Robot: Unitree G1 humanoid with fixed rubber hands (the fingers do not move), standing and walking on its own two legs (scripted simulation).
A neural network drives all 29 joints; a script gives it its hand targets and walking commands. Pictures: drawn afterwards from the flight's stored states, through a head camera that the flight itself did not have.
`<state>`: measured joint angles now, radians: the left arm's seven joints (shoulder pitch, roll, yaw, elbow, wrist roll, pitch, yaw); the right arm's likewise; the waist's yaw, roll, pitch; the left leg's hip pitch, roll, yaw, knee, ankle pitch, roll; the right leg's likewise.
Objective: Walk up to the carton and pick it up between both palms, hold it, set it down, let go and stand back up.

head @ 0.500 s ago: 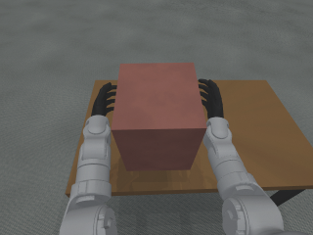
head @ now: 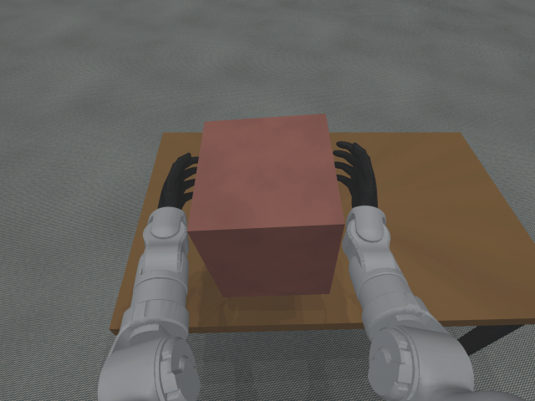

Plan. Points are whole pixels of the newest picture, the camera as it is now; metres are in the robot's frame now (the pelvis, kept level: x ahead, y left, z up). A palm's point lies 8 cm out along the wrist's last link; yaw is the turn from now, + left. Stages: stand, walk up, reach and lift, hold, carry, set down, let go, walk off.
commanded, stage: set down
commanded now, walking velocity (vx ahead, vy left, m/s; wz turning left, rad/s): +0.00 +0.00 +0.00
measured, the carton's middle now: (270, 212) +0.41 +0.01 +0.02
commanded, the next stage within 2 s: none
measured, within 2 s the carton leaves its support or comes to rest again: neither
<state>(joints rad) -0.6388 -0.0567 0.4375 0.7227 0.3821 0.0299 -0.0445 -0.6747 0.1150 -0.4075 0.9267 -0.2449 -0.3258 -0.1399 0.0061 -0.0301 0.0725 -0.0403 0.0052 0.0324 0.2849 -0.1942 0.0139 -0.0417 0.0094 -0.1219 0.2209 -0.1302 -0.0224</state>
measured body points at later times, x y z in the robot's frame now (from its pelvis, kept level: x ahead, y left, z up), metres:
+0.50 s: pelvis +0.01 +0.01 +0.00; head +0.06 +0.02 +0.45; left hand +0.42 +0.17 +0.04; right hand +0.42 -0.12 +0.07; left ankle -0.02 +0.11 -0.75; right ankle +0.00 -0.10 -0.75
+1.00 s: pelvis +0.02 +0.01 +0.00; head +0.10 +0.02 +0.44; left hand +0.44 +0.17 +0.00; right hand +0.43 -0.12 +0.04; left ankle -0.02 +0.11 -0.75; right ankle +0.00 -0.10 -0.75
